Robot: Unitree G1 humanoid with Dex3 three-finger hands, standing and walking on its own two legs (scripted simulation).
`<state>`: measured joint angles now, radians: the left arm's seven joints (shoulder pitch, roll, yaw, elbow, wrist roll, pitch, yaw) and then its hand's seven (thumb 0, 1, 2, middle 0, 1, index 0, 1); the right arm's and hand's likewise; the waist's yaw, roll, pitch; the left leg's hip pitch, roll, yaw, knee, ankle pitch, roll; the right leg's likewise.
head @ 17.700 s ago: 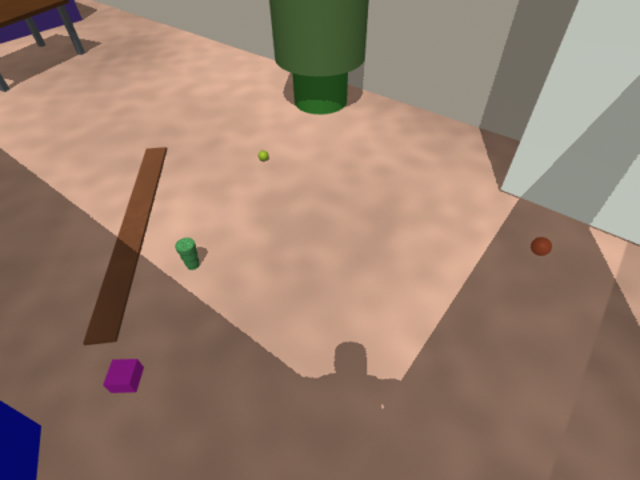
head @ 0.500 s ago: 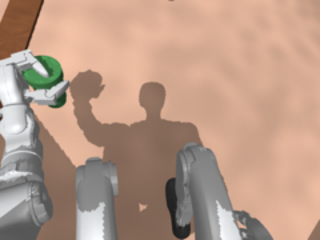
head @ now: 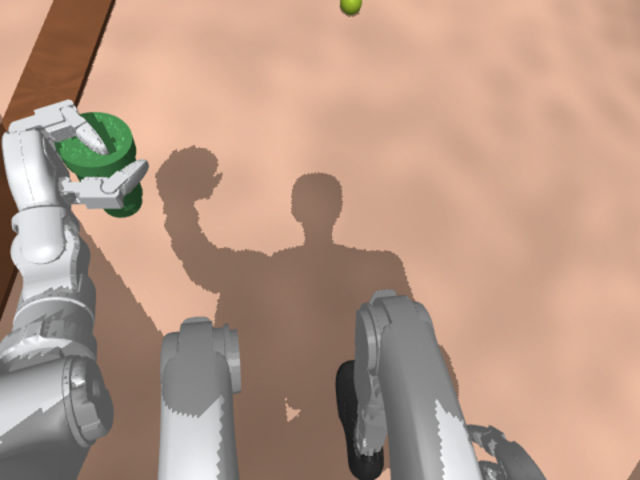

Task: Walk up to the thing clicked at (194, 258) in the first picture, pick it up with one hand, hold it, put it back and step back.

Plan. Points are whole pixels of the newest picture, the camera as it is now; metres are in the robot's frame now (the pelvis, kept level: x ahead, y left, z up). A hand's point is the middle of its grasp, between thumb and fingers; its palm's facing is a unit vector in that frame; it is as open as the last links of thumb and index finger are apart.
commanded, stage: lift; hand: left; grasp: from the side
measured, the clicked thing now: (110, 174) +0.51 +0.22 -0.08
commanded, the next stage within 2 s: none
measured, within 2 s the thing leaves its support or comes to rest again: neither
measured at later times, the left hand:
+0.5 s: hand (72, 145) +0.48 +0.22 +0.04, palm faces +0.16 -0.99 -0.05, open 6.1 cm
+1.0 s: hand out of the picture +0.43 +0.21 +0.21, palm faces +0.19 -0.98 -0.05, open 6.0 cm
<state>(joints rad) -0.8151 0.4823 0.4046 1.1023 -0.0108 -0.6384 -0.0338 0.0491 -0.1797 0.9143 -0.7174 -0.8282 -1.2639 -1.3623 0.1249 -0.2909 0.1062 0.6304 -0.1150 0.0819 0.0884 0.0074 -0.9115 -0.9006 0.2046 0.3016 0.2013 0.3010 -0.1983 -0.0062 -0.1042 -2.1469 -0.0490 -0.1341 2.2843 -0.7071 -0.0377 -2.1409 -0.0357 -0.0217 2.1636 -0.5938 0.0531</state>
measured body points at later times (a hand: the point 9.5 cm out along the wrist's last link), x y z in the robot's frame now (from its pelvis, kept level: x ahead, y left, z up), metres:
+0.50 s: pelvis +0.00 +0.00 +0.05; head +0.19 +0.05 +0.45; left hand +0.46 +0.27 +0.04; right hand +0.12 -0.27 -0.07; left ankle +0.08 +0.13 -0.34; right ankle +0.12 -0.14 -0.34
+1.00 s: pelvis +0.03 +0.00 +0.19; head +0.17 +0.02 +0.62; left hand +0.41 +0.26 +0.22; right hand +0.20 -0.25 +0.07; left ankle +0.08 +0.13 -0.34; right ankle +0.12 -0.14 -0.34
